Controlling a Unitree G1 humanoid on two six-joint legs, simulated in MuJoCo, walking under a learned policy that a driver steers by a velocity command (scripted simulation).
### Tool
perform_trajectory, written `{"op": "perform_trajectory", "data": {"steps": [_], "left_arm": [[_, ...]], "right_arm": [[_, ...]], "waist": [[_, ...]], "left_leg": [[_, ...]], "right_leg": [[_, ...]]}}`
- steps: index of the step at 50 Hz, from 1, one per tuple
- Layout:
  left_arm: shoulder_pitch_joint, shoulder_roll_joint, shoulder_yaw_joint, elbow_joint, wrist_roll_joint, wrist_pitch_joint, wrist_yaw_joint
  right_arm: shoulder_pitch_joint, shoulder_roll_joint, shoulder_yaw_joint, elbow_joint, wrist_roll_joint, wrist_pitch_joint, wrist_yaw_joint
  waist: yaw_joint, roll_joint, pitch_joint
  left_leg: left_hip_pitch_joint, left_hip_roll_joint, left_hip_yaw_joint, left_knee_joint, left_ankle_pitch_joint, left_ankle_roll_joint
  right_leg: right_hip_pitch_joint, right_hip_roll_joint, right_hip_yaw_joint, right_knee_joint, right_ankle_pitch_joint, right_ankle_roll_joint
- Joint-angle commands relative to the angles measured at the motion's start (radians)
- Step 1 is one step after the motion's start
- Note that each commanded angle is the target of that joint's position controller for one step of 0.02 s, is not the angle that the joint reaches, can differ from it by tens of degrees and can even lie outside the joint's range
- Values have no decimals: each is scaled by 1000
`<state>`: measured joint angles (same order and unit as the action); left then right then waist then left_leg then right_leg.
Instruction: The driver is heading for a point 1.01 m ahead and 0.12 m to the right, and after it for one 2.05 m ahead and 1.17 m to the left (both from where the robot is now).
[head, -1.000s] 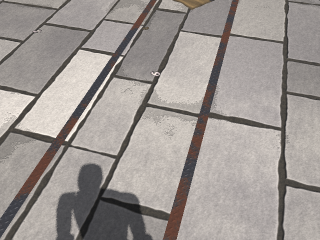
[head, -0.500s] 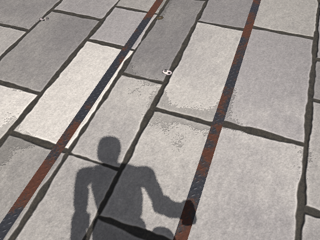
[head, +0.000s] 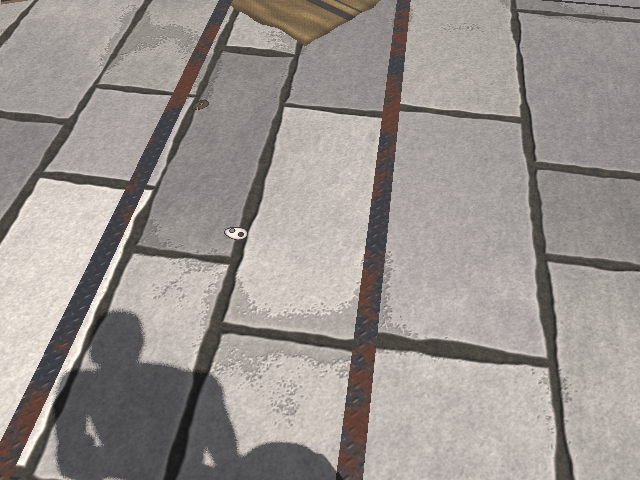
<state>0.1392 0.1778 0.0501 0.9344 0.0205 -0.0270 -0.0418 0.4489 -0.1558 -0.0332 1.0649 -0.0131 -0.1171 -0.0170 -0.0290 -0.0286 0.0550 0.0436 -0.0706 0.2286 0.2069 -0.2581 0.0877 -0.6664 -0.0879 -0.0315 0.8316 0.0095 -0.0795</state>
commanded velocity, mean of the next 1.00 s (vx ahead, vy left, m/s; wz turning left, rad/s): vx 0.50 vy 0.00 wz -0.18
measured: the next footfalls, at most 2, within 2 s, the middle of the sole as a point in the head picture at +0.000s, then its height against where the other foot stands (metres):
right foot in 0.18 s outside the picture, level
left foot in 0.74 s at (336, 421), level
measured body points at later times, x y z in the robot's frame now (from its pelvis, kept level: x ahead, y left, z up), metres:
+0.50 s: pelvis +0.27 -0.05 +0.00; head +0.30 -0.08 +0.45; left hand +0.33 +0.21 -0.13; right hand +0.37 -0.33 -0.12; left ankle +0.44 +0.09 -0.67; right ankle +0.21 -0.07 -0.74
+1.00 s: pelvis +0.56 -0.07 +0.00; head +0.58 -0.06 +0.45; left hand +0.74 +0.15 -0.12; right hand +0.51 -0.34 -0.13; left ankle +0.57 -0.02 -0.74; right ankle +0.61 -0.26 -0.67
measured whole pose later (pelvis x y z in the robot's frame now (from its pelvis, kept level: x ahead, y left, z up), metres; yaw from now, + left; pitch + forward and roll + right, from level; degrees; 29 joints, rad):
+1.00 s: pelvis +0.56 -0.07 +0.00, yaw -8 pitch +0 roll +0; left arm 0.15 0.24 0.03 0.80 0.05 -0.05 -0.02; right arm 0.39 -0.24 -0.06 0.93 0.00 -0.06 0.02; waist -0.03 -0.04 0.04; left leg -0.15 -0.14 -0.04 0.31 -0.15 0.13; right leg -0.61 -0.09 0.06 0.98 -0.20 0.01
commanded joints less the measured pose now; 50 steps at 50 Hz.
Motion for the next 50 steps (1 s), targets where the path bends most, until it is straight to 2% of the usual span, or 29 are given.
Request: {"op": "perform_trajectory", "data": {"steps": [1,4,6,7,8,9,10,11,12,13,14,16,18,20,25,31,33,34,36,37,38,39,40,41,42,43,45,47,50], "left_arm": [[-126,8,-10,-91,1,-12,-7],[-129,25,-3,-106,7,-14,-5],[-45,51,11,-86,11,-12,2],[37,71,22,-63,12,-12,5],[134,98,37,-33,16,-15,7],[254,138,58,1,27,-21,15],[272,225,80,3,27,-23,23],[270,282,92,-17,18,-12,17],[234,246,83,-12,-1,-6,23],[181,205,72,-20,-8,-8,26],[139,168,61,-24,-6,-14,28],[122,142,47,-31,-20,-33,39],[162,167,48,-22,-28,-52,42],[210,187,50,-18,-26,-55,42],[335,163,35,1,-21,-54,41],[378,179,23,12,-1,-62,55],[339,191,21,11,8,-68,60],[321,201,22,11,13,-71,63],[285,222,27,9,20,-65,65],[275,212,21,-6,12,-67,64],[373,130,4,-32,-22,-70,53],[373,174,14,-32,0,-75,45],[282,184,13,-60,15,-77,42],[205,191,11,-81,17,-84,36],[175,177,9,-94,16,-82,31],[176,166,6,-107,24,-68,29],[190,141,-2,-114,32,-41,25],[141,137,-5,-139,31,-29,25],[-12,141,-7,-199,27,-22,24]], "right_arm": [[78,-115,-14,-19,1,-8,-14],[88,-140,-18,-12,-1,1,-27],[65,-169,-27,-16,-5,11,-39],[45,-185,-33,-26,-8,19,-39],[26,-197,-39,-40,-9,25,-33],[-11,-206,-44,-62,-4,28,-22],[-13,-122,-29,-105,-13,23,-10],[-26,-103,-29,-183,15,18,8],[-146,-154,-34,-203,3,5,13],[-170,-161,-34,-219,11,-8,18],[-153,-156,-35,-204,8,-7,14],[-123,-133,-32,-202,-27,33,18],[-144,-124,-32,-221,-36,62,27],[-213,-125,-31,-252,-34,75,33],[-396,-130,-23,-314,-26,80,44],[-542,-134,-5,-369,-10,64,53],[-491,-148,-8,-362,-4,58,51],[-423,-163,-15,-341,-1,57,44],[-170,-198,-36,-256,-3,50,28],[-19,-229,-49,-214,-20,45,18],[66,-345,-81,-206,-42,46,17],[-7,-306,-77,-197,-2,62,36],[-127,-268,-69,-223,13,64,44],[-180,-210,-55,-237,10,64,48],[-188,-190,-48,-233,5,62,45],[-182,-178,-42,-220,7,57,40],[-148,-200,-46,-208,12,41,36],[-112,-227,-54,-203,15,36,33],[-43,-231,-57,-198,19,42,30]], "waist": [[-16,92,77],[2,106,51],[50,143,-5],[88,156,-49],[129,156,-103],[202,108,-155],[170,-49,-215],[127,-168,-281],[128,1,-150],[95,33,-75],[43,108,-30],[-2,86,-35],[-10,54,-37],[9,20,-31],[85,-35,-14],[124,-51,24],[79,-61,18],[46,-71,-13],[-70,-48,-135],[-133,-2,-218],[-88,215,-327],[-40,217,-322],[-1,134,-151],[2,43,-71],[24,15,-19],[53,21,-5],[68,55,-26],[60,66,-23],[15,76,7]], "left_leg": [[-31,282,-52,-48,585,11],[65,308,-5,54,875,7],[104,327,20,197,1128,3],[99,335,25,322,1170,9],[64,338,22,489,1103,18],[-72,315,35,742,890,3],[-344,220,14,1048,91,-15],[-712,17,-154,1314,-300,-50],[-831,109,-261,1272,-172,-38],[-804,138,-257,1186,-77,-39],[-742,166,-256,1103,-41,-50],[-628,193,-258,1001,-32,-85],[-624,190,-236,940,-22,-113],[-664,187,-213,864,49,-129],[-746,172,-187,649,228,-113],[-729,121,-147,413,253,-49],[-617,89,-139,353,194,-3],[-529,58,-133,345,151,19],[-282,1,-127,273,129,61],[-54,96,-235,261,122,102],[220,375,-709,241,106,257],[225,424,-1010,76,70,308],[79,399,-880,54,-58,286],[-52,361,-766,22,-30,259],[-150,314,-690,-2,40,228],[-218,269,-629,-16,115,200],[-260,228,-560,-26,231,191],[-278,203,-523,-41,258,191],[-248,181,-521,-56,278,160]], "right_leg": [[11,35,-89,-132,31,-9],[78,90,-141,-200,-62,-51],[178,145,-167,-200,-168,-94],[261,170,-165,-215,-217,-120],[377,190,-148,-267,-239,-146],[567,161,-72,-376,-226,-184],[773,-98,250,-365,-190,-241],[972,-269,781,-516,-209,-417],[884,-240,642,-572,-230,-359],[763,-211,537,-596,-153,-312],[662,-162,445,-609,-17,-265],[555,-82,321,-616,136,-224],[530,-43,274,-613,249,-212],[534,-18,245,-617,299,-183],[649,-6,225,-625,364,-96],[801,-59,200,-628,417,-94],[806,-79,158,-593,572,-78],[813,-84,140,-534,712,-67],[806,-63,89,-237,824,-51],[650,-32,63,-2,598,-42],[307,129,-9,414,22,15],[111,197,73,546,-474,10],[27,119,116,551,-398,3],[31,76,108,491,-330,7],[60,48,106,423,-310,13],[102,28,104,365,-300,29],[143,20,80,298,-290,58],[114,13,59,228,-248,86],[30,6,42,76,-127,123]]}}
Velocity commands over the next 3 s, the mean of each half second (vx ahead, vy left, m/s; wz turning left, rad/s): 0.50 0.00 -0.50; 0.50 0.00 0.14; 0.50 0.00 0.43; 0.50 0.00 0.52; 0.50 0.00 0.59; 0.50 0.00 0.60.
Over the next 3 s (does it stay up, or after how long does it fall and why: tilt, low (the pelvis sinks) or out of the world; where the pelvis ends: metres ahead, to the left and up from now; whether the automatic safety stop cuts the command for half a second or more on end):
stays up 1.48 0.24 -0.02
